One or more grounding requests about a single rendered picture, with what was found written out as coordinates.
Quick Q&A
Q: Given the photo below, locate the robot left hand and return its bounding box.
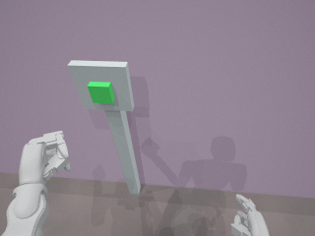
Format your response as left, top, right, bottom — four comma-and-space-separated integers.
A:
19, 131, 71, 186

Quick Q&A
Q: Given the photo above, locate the panel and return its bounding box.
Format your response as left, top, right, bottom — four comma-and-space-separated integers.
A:
67, 60, 141, 196

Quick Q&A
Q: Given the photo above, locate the button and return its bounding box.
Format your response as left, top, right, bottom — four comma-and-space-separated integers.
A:
88, 82, 115, 104

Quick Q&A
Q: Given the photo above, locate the robot right hand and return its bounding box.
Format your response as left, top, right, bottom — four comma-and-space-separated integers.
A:
231, 194, 270, 236

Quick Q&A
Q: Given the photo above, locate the left robot forearm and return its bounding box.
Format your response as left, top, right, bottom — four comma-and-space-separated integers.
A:
2, 183, 49, 236

